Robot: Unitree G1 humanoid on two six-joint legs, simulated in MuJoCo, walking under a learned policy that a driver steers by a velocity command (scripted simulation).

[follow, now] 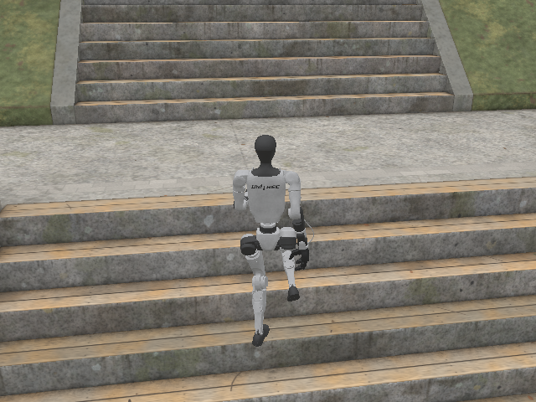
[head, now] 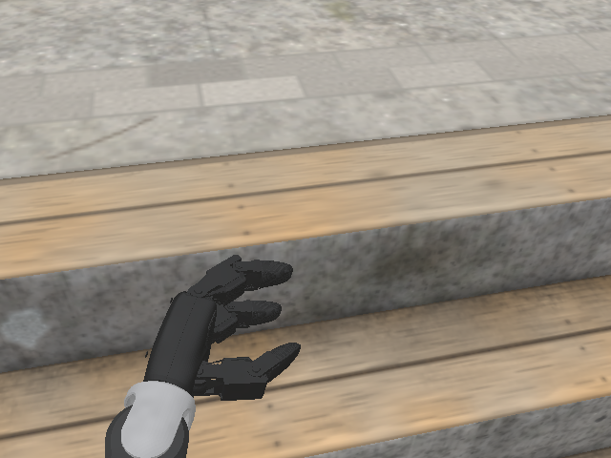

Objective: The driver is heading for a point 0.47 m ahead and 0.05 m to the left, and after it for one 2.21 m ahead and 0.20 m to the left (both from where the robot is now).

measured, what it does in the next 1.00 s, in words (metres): climbs: right foot 0.21 m higher, then left foot 0.20 m higher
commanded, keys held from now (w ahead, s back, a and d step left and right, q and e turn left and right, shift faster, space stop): w+q+shift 0.38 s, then w+e+shift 0.62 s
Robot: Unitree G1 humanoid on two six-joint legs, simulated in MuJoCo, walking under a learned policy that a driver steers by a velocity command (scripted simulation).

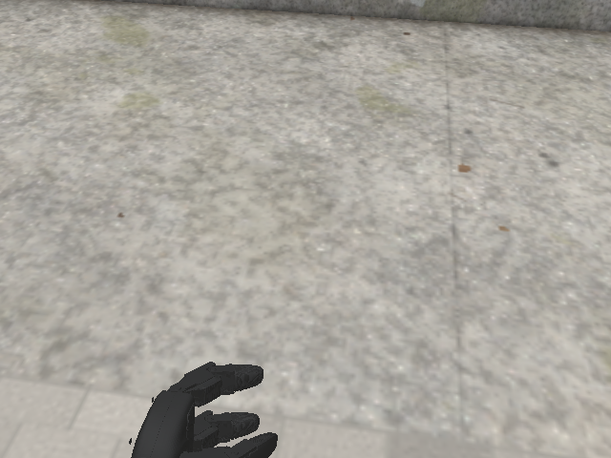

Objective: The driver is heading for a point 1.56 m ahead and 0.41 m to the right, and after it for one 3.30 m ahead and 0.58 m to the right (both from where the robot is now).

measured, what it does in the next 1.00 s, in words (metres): climbs, turning right: right foot 0.21 m higher, then left foot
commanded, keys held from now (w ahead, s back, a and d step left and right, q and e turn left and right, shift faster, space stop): w+e+shift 0.52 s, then w+q+shift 0.48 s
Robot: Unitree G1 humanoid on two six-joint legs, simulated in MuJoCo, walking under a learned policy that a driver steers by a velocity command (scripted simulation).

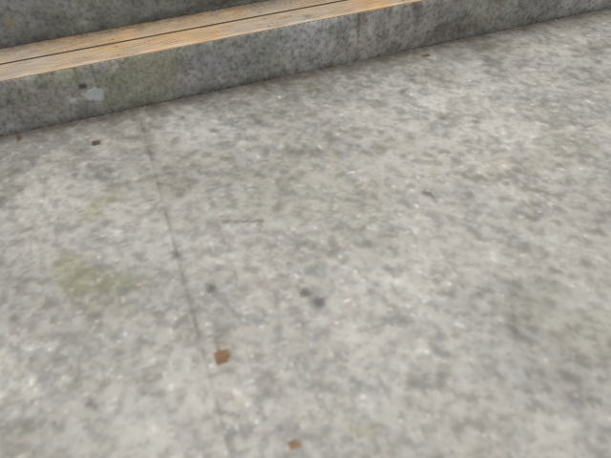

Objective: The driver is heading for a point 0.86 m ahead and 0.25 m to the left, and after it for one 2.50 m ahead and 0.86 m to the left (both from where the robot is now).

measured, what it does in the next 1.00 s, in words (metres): walks ahead, turning left: left foot, then right foot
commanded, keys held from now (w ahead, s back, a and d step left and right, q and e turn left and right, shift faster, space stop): w+q+shift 0.58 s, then w+shift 0.14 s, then e+shift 0.28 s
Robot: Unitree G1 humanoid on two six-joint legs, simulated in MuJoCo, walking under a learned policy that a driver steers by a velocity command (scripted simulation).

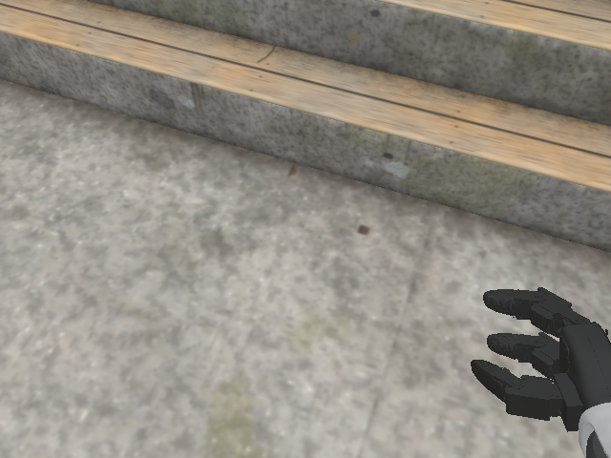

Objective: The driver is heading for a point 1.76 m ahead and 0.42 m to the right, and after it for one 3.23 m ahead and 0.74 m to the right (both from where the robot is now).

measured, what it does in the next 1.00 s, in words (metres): walks ahead, turning right: left foot, then right foot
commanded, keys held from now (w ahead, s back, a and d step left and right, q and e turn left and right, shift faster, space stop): e+shift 0.52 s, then shift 0.02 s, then q+shift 0.46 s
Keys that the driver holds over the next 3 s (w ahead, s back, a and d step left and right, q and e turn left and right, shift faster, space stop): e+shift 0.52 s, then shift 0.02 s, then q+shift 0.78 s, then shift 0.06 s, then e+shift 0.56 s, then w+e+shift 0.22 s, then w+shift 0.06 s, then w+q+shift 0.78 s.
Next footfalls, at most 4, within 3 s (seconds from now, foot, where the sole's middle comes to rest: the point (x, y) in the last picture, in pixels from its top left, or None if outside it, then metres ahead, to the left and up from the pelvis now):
0.04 left None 0.23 0.11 -0.78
0.44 right None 0.15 -0.17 -0.78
0.98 left None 0.19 0.06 -0.78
1.52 right None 0.26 -0.15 -0.78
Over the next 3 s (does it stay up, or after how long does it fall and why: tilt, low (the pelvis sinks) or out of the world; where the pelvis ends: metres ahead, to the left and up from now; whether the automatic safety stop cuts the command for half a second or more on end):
stays up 0.68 -0.34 -0.05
